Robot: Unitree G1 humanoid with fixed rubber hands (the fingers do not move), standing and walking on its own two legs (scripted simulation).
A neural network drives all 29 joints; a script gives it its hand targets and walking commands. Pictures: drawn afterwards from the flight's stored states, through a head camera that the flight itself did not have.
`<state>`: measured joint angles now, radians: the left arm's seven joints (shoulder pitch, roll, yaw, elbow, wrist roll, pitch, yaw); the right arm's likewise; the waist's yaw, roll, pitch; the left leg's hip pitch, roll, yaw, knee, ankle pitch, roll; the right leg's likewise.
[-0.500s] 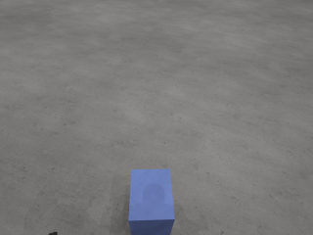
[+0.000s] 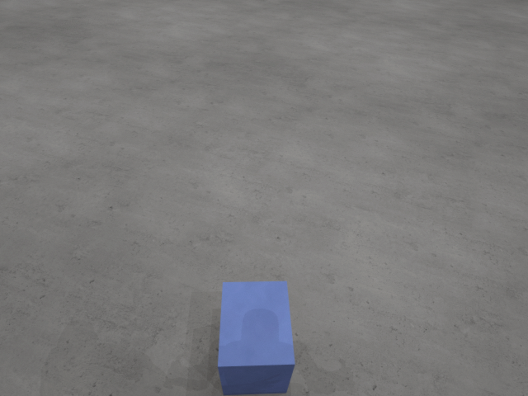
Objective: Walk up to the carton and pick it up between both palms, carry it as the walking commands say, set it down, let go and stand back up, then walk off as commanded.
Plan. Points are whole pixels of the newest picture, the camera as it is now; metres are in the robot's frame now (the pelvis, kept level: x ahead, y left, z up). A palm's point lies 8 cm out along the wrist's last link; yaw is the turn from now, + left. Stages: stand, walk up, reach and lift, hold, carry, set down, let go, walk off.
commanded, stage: stand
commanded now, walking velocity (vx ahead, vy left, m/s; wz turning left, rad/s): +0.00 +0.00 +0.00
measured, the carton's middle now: (255, 338) +0.47 +0.03 -0.63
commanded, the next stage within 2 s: walk off in 0.38 s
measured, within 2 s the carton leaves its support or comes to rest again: neither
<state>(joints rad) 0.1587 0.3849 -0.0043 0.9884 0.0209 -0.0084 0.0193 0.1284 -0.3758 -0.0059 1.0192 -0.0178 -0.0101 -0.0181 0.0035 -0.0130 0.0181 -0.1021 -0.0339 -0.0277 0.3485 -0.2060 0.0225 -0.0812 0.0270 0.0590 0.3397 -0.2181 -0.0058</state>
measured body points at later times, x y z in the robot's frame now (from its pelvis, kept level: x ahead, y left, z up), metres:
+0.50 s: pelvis +0.00 +0.00 +0.00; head +0.00 +0.01 +0.45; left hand +0.09 +0.32 -0.12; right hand +0.10 -0.31 -0.11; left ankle -0.01 +0.11 -0.75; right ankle -0.02 -0.12 -0.75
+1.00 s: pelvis +0.09 -0.02 -0.01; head +0.10 -0.03 +0.44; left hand +0.05 +0.24 -0.15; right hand +0.12 -0.30 -0.16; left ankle +0.04 +0.09 -0.68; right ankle -0.01 -0.12 -0.75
